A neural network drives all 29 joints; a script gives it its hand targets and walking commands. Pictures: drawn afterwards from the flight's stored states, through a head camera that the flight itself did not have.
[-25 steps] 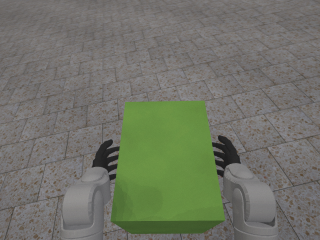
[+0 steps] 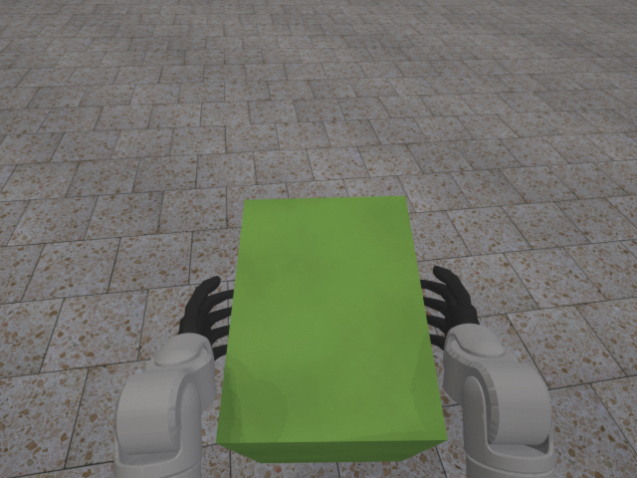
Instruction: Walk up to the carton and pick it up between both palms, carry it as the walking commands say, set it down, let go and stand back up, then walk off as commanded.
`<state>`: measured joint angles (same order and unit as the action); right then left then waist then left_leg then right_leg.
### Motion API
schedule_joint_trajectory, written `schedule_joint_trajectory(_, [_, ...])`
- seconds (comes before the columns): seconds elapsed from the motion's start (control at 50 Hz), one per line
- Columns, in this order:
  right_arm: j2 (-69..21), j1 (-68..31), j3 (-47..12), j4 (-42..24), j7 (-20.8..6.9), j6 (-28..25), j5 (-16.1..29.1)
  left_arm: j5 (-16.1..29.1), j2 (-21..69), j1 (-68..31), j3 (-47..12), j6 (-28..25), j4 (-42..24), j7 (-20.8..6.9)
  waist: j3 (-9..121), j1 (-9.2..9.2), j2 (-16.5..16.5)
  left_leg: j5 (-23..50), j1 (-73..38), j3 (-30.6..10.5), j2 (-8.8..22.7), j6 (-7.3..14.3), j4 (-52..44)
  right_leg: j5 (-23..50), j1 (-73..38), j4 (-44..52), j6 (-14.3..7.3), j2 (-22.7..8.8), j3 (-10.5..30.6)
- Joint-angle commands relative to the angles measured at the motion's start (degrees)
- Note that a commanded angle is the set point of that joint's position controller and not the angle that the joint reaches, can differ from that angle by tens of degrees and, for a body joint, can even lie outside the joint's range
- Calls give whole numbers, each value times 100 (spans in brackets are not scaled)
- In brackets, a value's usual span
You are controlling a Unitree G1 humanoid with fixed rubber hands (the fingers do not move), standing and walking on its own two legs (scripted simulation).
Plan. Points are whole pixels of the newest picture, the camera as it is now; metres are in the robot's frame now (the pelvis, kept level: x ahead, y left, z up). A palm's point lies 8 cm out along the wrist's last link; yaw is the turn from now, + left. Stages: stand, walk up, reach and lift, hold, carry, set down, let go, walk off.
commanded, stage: carry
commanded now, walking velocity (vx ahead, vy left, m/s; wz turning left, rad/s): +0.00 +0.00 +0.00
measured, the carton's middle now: (327, 338) +0.29 +0.00 +0.03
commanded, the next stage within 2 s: none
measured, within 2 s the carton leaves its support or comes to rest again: neither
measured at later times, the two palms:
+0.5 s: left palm (199, 373) +0.22 +0.13 +0.10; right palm (482, 386) +0.20 -0.15 +0.11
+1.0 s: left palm (189, 388) +0.20 +0.14 +0.10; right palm (481, 400) +0.18 -0.14 +0.11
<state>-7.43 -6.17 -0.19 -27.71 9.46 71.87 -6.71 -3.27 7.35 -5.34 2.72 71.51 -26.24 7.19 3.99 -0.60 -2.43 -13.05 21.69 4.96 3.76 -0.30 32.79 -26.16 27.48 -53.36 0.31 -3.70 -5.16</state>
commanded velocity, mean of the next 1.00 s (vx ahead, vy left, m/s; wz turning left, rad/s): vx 0.00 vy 0.00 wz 0.00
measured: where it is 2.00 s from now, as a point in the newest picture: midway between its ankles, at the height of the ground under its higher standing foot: outside the picture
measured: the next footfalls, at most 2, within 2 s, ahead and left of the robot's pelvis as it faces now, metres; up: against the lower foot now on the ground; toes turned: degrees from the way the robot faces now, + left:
right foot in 0.14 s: +0.02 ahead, -0.11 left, +0.00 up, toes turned -10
left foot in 1.92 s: -0.14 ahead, +0.06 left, +0.00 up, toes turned +12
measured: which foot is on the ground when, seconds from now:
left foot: down 0.00-1.00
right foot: up 0.00-0.12, down 0.14-1.00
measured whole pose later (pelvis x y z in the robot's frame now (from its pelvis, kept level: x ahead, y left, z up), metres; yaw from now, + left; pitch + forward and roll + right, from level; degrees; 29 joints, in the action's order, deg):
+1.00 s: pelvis -0.06 +0.01 +0.00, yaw -3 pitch +0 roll +0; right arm -7.4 -6.0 0.0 -28.4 9.2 72.8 -6.7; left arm -3.3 7.3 -5.3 2.3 72.7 -26.8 7.5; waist 3.6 -1.2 0.5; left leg -9.6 22.9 6.6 4.1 0.1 32.4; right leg -14.7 20.2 -34.9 -1.0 -3.2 -7.2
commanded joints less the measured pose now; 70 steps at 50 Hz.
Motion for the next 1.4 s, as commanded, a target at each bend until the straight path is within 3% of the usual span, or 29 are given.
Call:
schedule_joint_trajectory(0.0, [-5016,-1882,-2936,-523,-709,-262,2021,1964,4782,-3053,-3812,-82,-1446,-493,1517,8,1474,1579,-786,-930,1180,741,-1027,-124,-503,1009,152,170,-76])
schedule_joint_trajectory(0.04, [-4991,-1784,-3006,-560,-658,-282,2049,1898,4766,-2751,-3669,-85,-1308,-511,1798,107,1245,2257,-827,-858,1142,631,-655,584,-1326,2460,115,77,-50])
schedule_joint_trajectory(0.06, [-5110,-1872,-3120,-589,-657,-288,2123,1877,4767,-2804,-3589,-116,-1435,-519,2034,111,934,2301,-772,-681,1019,406,-415,1081,-1870,2882,102,-237,180])
schedule_joint_trajectory(0.08, [-5101,-1923,-3191,-673,-646,-316,2138,1867,4765,-2796,-3542,-146,-1392,-540,2143,55,522,1582,-323,-538,803,74,-85,2296,-2444,2945,-4,-877,943])
schedule_joint_trajectory(0.1, [-5118,-2054,-3249,-784,-647,-342,2147,1912,4768,-2902,-3566,-189,-1440,-567,1998,-11,-411,531,405,-279,452,-167,161,3497,-2753,2892,-207,-1516,1588])
schedule_joint_trajectory(0.12, [-5206,-2224,-3363,-948,-649,-367,2234,1928,4874,-2806,-3559,-221,-1446,-576,1875,-42,-699,-302,546,-66,293,-225,154,4173,-2689,2867,-420,-1784,1547])
schedule_joint_trajectory(0.14, [-5300,-2283,-3507,-1045,-670,-386,2284,1897,4971,-2765,-3507,-290,-1485,-586,1922,-35,-680,-319,121,-131,220,-159,3,4450,-2430,2699,-394,-1608,1243])
schedule_joint_trajectory(0.18, [-5250,-2456,-3533,-1128,-676,-368,2296,1857,5005,-2597,-3368,-262,-1273,-614,1813,-33,-493,459,-634,-82,393,-142,-243,3598,-1709,2687,-83,-1137,621])
schedule_joint_trajectory(0.22, [-5113,-2154,-3417,-985,-645,-305,2205,1870,4932,-2308,-3310,-230,-1115,-620,1967,-10,-334,1647,-1047,-302,620,-47,-276,3259,-1517,2447,19,-768,322])
schedule_joint_trajectory(0.24, [-5063,-2225,-3408,-990,-644,-275,2193,1873,4883,-2333,-3283,-232,-1135,-624,1928,-12,-397,1766,-1115,-320,663,-32,-296,3123,-1404,2432,36,-704,347])
schedule_joint_trajectory(0.3, [-5070,-2239,-3370,-912,-644,-252,2176,1898,4881,-2449,-3311,-225,-1117,-632,1855,-25,-324,1453,-1017,-437,664,18,-400,2494,-1369,2493,-15,-645,357])
schedule_joint_trajectory(0.34, [-5022,-2237,-3289,-833,-670,-247,2157,1837,4867,-2452,-3315,-196,-1029,-614,1762,-4,65,1032,-869,-455,630,42,-585,1998,-1293,2612,-85,-607,429])
schedule_joint_trajectory(0.44, [-4941,-2127,-3135,-549,-717,-173,2070,1796,4718,-2714,-3452,-115,-1043,-585,1322,8,391,-308,-489,-643,643,41,-1038,582,-960,2871,-97,-501,498])
schedule_joint_trajectory(0.5, [-4946,-2192,-3122,-553,-712,-124,2079,1773,4727,-2718,-3447,-58,-963,-555,1128,21,349,-974,-219,-781,681,30,-1278,231,-870,2930,-101,-423,500])
schedule_joint_trajectory(0.56, [-4860,-2156,-3040,-498,-727,-97,2031,1787,4672,-2824,-3528,-20,-1012,-536,1076,31,502,-1300,-207,-815,693,6,-1404,106,-781,2943,-118,-365,474])
schedule_joint_trajectory(0.6, [-4890,-2095,-3038,-481,-721,-75,2046,1775,4635,-2707,-3452,-10,-1007,-526,1145,39,325,-1247,-255,-802,664,14,-1354,54,-807,3021,-125,-387,517])
schedule_joint_trajectory(0.72, [-4906,-2178,-3010,-457,-711,-61,2039,1789,4656,-2850,-3454,6,-1022,-524,1077,29,394,-1206,-215,-725,616,-7,-1288,153,-801,3075,-115,-350,491])
schedule_joint_trajectory(0.84, [-4859,-2219,-2952,-465,-706,-83,1992,1776,4681,-2823,-3414,9,-887,-534,1260,32,470,-756,-365,-719,613,55,-1208,590,-961,3000,-127,-367,483])
schedule_joint_trajectory(0.86, [-4845,-2229,-2987,-466,-715,-94,2006,1761,4632,-2785,-3356,-17,-889,-552,1334,38,226,-616,-440,-687,633,44,-1139,671,-976,3008,-162,-375,505])
schedule_joint_trajectory(0.9, [-4871,-2196,-2955,-397,-723,-110,1996,1765,4642,-2854,-3394,-31,-979,-536,1330,35,455,-437,-473,-676,638,75,-1122,995,-1006,2891,-147,-365,485])
schedule_joint_trajectory(0.96, [-4825,-2136,-2971,-344,-705,-136,1952,1733,4616,-2731,-3354,-48,-810,-554,1381,28,246,-331,-486,-640,591,77,-1031,1041,-1091,2969,-153,-347,481])
schedule_joint_trajectory(1.04, [-4750,-2275,-2911,-270,-727,-230,1919,1679,4572,-2865,-3295,-156,-761,-560,1383,29,388,-255,-597,-636,566,84,-1014,1020,-990,2940,-200,-354,536])
schedule_joint_trajectory(1.06, [-4548,-2184,-2655,185,-730,-291,1723,1526,4361,-2873,-3103,-211,-403,-569,1384,24,387,-134,-565,-609,577,81,-1007,1175,-1094,2901,-208,-357,521])
schedule_joint_trajectory(1.14, [-4717,-2209,-2902,-161,-732,-366,1854,1630,4565,-2803,-3239,-285,-601,-589,1484,26,224,43,-542,-597,557,120,-921,1361,-1232,2845,-222,-350,524])
schedule_joint_trajectory(1.16, [-4626,-2187,-2806,-31,-750,-412,1777,1587,4487,-2840,-3193,-329,-517,-605,1507,10,151,287,-644,-612,597,99,-881,1574,-1225,2802,-211,-306,484])
schedule_joint_trajectory(1.22, [-4941,-2162,-3186,-697,-706,-321,2040,1790,4746,-2560,-3479,-208,-1033,-564,1508,-1,262,1489,-759,-848,995,178,-591,1931,-1049,2243,-153,-212,354])
schedule_joint_trajectory(1.26, [-4923,-2071,-3157,-783,-690,-275,2052,1906,4757,-2615,-3562,-168,-1174,-561,1560,-39,606,1861,-945,-1045,1247,267,-624,1769,-818,1969,-81,-136,272])
schedule_joint_trajectory(1.34, [-4953,-2092,-3111,-727,-669,-160,2047,1947,4723,-2792,-3589,-70,-1261,-537,1296,-53,1135,1299,-877,-1712,1934,602,-1108,139,-176,1230,29,43,77])
schedule_joint_trajectory(1.38, [-5042,-2030,-3103,-710,-655,-134,2042,1977,4778,-2800,-3621,-48,-1269,-540,1189,-62,1335,506,-484,-1762,2080,685,-1337,-100,-168,1014,44,-28,140])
